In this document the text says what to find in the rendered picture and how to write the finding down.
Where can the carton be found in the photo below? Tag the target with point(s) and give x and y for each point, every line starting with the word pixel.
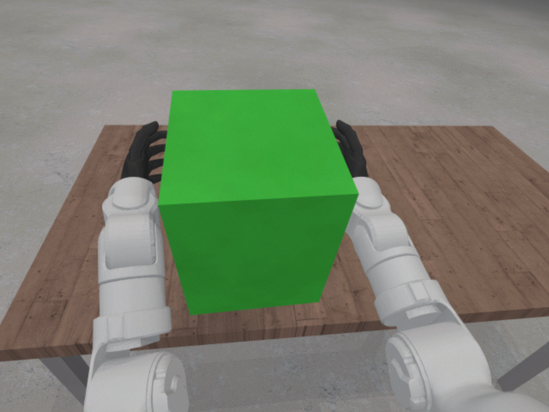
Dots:
pixel 255 197

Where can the right robot hand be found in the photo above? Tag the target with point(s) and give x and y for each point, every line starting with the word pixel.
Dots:
pixel 351 149

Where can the robot right forearm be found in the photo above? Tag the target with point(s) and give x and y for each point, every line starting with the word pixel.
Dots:
pixel 406 297

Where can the table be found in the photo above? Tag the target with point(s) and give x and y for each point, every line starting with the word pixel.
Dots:
pixel 475 206

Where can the left robot upper arm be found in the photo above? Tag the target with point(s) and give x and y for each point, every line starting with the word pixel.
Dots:
pixel 152 382

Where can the right robot upper arm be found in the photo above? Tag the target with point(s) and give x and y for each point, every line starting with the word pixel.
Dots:
pixel 439 368

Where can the left robot hand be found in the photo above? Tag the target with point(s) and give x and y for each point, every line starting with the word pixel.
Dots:
pixel 137 163

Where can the robot left forearm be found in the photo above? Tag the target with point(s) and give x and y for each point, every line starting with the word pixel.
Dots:
pixel 131 267

